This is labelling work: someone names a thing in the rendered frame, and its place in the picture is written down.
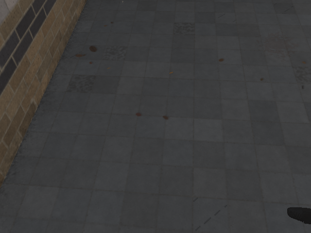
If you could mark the right robot hand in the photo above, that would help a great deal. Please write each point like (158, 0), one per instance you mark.
(301, 214)

